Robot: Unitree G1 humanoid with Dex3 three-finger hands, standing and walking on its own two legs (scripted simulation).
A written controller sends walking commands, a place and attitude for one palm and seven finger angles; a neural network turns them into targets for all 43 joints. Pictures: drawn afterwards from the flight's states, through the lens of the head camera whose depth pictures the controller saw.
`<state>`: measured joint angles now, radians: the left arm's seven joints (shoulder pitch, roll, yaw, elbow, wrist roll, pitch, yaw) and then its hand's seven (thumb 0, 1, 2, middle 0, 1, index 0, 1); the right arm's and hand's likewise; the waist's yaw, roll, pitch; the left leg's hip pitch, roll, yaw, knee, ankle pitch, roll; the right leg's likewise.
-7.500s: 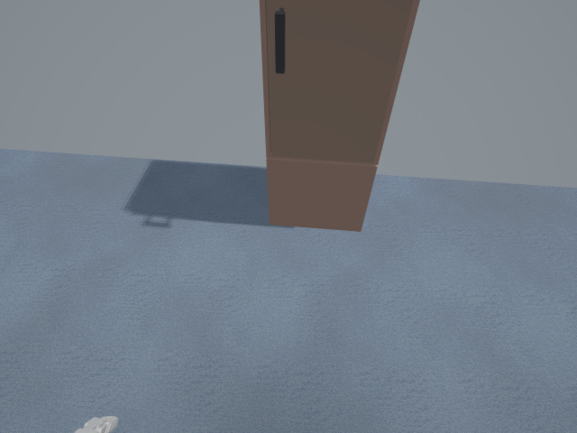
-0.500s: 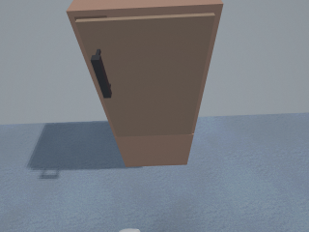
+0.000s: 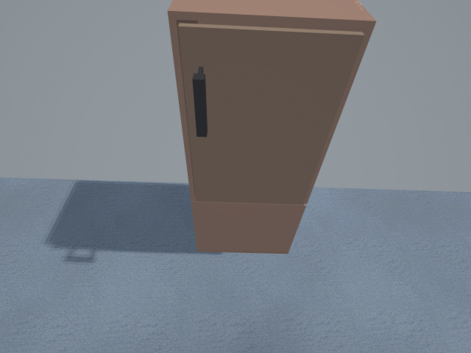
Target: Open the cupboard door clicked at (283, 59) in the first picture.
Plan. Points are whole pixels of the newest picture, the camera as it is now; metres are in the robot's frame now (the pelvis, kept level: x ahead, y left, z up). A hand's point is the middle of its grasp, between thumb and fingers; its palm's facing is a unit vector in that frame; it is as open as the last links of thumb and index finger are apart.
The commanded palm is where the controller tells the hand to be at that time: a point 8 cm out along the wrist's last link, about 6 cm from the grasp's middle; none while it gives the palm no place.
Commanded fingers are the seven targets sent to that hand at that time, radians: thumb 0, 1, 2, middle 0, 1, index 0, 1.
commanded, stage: come to a stop and stand still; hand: left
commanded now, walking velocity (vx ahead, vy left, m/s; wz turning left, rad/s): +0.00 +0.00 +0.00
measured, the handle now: (201, 102) +0.64 +0.12 +0.09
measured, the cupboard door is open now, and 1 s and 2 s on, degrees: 0 0 0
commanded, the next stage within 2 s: none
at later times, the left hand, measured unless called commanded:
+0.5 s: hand out of the picture -0.13 +0.16 -0.17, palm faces +0.17 -0.98 -0.14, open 7.4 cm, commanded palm none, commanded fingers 0.00 0.90 0.90 -0.20 -0.30 -0.20 -0.30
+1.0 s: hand out of the picture -0.07 +0.25 -0.17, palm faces +0.08 -0.98 -0.18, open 7.4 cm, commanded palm none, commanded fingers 0.00 0.90 0.90 -0.20 -0.30 -0.20 -0.30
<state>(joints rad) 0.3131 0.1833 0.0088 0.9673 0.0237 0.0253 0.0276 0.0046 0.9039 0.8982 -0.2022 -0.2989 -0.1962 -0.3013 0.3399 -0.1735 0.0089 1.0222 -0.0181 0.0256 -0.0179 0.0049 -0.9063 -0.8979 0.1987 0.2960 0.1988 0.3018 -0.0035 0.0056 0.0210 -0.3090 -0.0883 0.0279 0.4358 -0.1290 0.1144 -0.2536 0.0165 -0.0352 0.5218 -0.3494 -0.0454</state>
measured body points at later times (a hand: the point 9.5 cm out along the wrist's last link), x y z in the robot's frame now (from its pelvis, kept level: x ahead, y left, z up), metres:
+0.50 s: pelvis -0.04 +0.02 +0.00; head -0.05 +0.04 +0.45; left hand -0.14 +0.22 -0.16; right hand +0.05 -0.20 -0.14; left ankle +0.08 +0.05 -0.73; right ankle +0.02 -0.11 -0.73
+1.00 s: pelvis -0.10 +0.07 +0.01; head -0.13 +0.09 +0.46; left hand -0.07 +0.30 -0.16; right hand -0.15 -0.14 -0.14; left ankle -0.01 +0.08 -0.74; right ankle -0.13 -0.10 -0.69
